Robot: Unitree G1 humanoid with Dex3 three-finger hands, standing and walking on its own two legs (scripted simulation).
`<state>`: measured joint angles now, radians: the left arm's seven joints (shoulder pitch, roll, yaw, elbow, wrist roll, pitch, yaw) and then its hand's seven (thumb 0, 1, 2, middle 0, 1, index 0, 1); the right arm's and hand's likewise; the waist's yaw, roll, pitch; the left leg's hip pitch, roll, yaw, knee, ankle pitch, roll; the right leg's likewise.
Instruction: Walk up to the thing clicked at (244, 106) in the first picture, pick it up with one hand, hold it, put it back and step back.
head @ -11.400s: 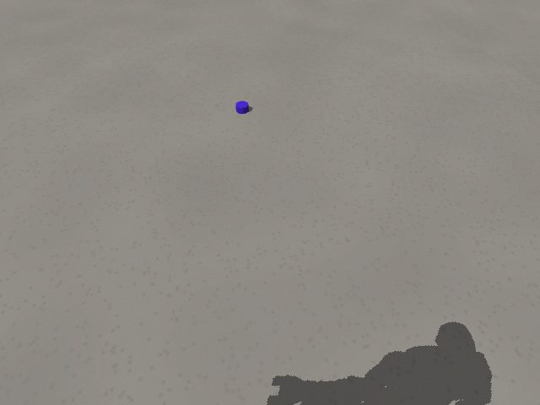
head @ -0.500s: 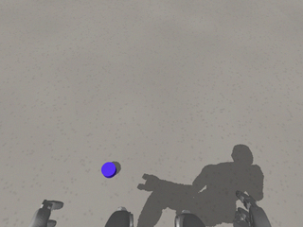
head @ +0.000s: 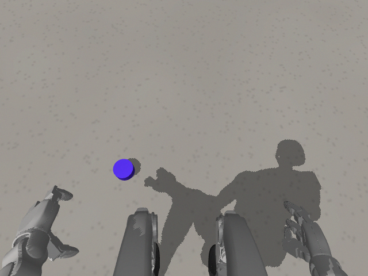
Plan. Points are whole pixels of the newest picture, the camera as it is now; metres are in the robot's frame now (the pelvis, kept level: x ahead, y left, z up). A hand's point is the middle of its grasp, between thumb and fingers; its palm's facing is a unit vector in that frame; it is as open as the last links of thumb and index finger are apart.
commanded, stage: rise first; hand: left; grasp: from above
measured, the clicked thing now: (124, 169) +0.47 +0.26 -0.54
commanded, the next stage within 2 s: approach in 1.66 s
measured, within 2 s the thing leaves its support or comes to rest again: neither
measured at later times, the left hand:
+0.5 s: hand (88, 189) +0.34 +0.31 -0.30, palm faces -0.49 -0.18 -0.86, open 14.1 cm
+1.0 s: hand (97, 176) +0.40 +0.31 -0.37, palm faces -0.45 -0.02 -0.89, open 14.2 cm
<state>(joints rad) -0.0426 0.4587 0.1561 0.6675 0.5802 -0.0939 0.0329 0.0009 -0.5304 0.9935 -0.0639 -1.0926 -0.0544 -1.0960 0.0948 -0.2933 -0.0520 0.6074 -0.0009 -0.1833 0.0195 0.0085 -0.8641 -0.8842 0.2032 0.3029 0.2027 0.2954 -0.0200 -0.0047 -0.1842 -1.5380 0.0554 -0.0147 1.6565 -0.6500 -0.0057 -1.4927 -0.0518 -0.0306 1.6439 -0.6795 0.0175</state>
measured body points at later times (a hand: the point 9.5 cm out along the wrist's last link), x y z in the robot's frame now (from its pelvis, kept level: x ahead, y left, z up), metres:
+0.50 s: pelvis -0.06 +0.00 -0.16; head +0.16 +0.03 +0.23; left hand +0.36 +0.32 -0.25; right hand +0.02 -0.28 -0.29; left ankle +0.05 +0.12 -0.53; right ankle +0.04 -0.13 -0.53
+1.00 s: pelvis -0.05 +0.01 -0.22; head +0.19 +0.06 +0.16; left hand +0.42 +0.31 -0.32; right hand +0.01 -0.27 -0.34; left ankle +0.05 +0.12 -0.53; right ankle +0.04 -0.13 -0.53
